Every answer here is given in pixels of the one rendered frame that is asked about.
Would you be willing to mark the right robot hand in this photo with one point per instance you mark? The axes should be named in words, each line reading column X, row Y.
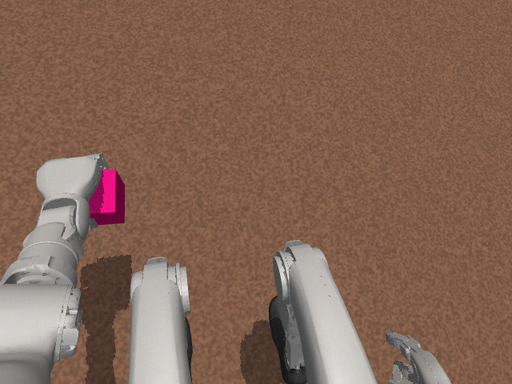
column 425, row 368

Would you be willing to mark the cube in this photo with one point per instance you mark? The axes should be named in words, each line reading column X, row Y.
column 107, row 205

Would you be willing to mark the left robot hand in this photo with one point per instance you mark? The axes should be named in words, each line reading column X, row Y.
column 80, row 176

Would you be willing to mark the left robot arm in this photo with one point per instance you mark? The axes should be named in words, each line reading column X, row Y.
column 40, row 316

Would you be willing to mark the right robot foot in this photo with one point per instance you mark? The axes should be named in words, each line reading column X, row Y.
column 290, row 376

